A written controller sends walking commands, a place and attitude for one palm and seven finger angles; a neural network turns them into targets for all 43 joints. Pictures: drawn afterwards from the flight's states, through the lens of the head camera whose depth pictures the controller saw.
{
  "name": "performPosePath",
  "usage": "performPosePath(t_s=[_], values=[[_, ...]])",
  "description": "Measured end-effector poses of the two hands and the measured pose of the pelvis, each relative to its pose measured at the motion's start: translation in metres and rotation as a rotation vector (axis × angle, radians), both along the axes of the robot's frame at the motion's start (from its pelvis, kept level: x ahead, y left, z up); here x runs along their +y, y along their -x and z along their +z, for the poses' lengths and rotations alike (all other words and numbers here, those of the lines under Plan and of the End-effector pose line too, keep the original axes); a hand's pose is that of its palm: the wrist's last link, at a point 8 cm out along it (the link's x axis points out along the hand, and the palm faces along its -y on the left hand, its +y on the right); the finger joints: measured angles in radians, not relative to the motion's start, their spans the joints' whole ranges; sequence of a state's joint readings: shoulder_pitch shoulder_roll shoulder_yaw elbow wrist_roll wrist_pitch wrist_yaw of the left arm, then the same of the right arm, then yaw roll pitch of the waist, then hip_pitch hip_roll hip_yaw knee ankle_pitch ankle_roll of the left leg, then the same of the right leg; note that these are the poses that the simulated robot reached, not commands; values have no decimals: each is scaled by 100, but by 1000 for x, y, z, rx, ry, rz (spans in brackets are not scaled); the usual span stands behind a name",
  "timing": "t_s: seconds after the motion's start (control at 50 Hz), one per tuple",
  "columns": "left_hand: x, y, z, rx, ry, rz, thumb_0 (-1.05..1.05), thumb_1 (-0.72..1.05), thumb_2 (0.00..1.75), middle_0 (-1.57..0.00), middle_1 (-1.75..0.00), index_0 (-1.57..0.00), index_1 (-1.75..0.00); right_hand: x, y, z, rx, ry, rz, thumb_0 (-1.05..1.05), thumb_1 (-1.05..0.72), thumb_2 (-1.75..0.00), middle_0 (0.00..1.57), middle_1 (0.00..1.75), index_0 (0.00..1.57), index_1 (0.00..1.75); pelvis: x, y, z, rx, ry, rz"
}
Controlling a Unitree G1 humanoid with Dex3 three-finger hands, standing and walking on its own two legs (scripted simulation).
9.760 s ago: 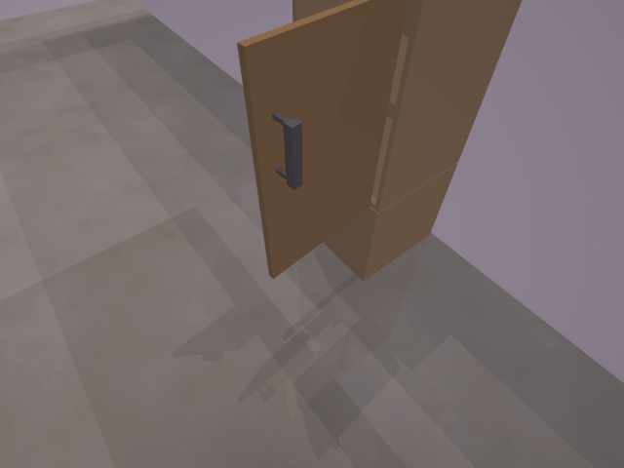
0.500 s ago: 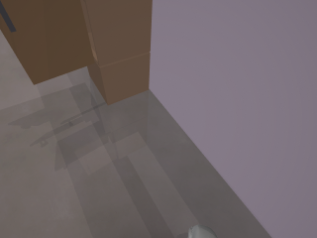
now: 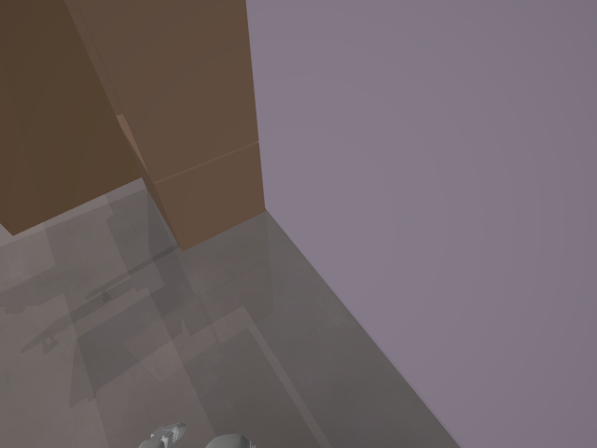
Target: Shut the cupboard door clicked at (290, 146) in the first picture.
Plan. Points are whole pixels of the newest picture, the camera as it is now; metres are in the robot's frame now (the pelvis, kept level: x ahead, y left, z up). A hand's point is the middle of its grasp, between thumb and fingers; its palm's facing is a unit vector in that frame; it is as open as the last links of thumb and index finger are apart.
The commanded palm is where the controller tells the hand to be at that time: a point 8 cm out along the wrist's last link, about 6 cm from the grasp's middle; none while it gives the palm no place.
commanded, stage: walk to a spot facing it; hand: left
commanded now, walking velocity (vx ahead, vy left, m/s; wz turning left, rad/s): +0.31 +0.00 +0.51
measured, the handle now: out of the picture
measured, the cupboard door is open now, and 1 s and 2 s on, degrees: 95 95 95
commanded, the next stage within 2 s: turn to face it in 0.18 s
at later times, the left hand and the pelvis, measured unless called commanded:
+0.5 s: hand out of the picture +0.14 +0.27 -0.19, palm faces +0.29 -0.94 -0.17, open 7.4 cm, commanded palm none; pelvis +0.18 +0.08 -0.01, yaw +13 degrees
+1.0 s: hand (137, 343) +0.32 +0.28 -0.15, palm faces +0.39 -0.89 -0.25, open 7.4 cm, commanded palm none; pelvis +0.25 +0.04 -0.01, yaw +25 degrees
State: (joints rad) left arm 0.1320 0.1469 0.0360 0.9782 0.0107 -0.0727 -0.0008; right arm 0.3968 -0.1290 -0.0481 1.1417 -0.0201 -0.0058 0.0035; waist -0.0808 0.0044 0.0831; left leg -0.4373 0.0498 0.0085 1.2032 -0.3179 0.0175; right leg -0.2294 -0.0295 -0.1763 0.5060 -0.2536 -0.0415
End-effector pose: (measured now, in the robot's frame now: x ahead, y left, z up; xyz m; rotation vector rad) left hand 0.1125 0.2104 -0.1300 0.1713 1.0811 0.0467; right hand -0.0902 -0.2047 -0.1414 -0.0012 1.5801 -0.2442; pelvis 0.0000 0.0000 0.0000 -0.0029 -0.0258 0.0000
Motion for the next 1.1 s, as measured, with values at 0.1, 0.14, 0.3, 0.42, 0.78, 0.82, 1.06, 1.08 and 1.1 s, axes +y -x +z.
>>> performPosePath(t_s=[0.1,0.14,0.3,0.42,0.78,0.82,1.06,1.08,1.1], values=[[28,24,1,81,-50,146,-4,97,90,-20,-30,-20,-30,-18,-125,5,-177,27,125,1,-91,-90,20,30,20,29,-1,-39,6,16,16,58],[34,38,-3,143,-47,179,-3,96,90,-20,-30,-20,-30,-23,-175,9,-235,50,181,1,-93,-90,20,30,20,29,3,-55,6,17,20,80],[46,84,-26,406,31,321,-1,92,90,-19,-30,-20,-30,8,-370,25,-450,115,423,1,-93,-90,20,30,20,29,40,-124,-8,12,19,152],[78,51,-42,443,51,374,1,91,90,-20,-30,-20,-30,49,-444,28,-551,151,510,1,-92,-90,20,30,20,29,71,-161,-19,15,26,189],[141,-154,3,-8,-38,404,0,91,90,-19,-30,-20,-30,65,-429,23,-297,86,502,0,-92,-89,21,30,21,30,79,-223,4,41,37,358],[139,-164,6,-18,-46,407,0,91,90,-19,-30,-20,-30,56,-427,21,-268,91,500,1,-92,-89,21,30,21,30,75,-229,4,44,34,374],[89,-155,14,8,-101,474,0,90,90,-20,-30,-20,-30,11,-457,-5,-175,48,547,1,-91,-90,20,30,20,29,34,-255,-2,37,-2,478],[84,-146,15,26,-98,490,0,90,90,-20,-30,-20,-30,11,-464,-4,-179,44,560,1,-91,-90,20,30,20,29,32,-256,0,33,-8,489],[78,-137,15,44,-93,508,0,90,90,-20,-30,-20,-30,12,-471,-3,-186,39,575,1,-91,-90,20,30,20,29,30,-257,1,29,-13,501]])
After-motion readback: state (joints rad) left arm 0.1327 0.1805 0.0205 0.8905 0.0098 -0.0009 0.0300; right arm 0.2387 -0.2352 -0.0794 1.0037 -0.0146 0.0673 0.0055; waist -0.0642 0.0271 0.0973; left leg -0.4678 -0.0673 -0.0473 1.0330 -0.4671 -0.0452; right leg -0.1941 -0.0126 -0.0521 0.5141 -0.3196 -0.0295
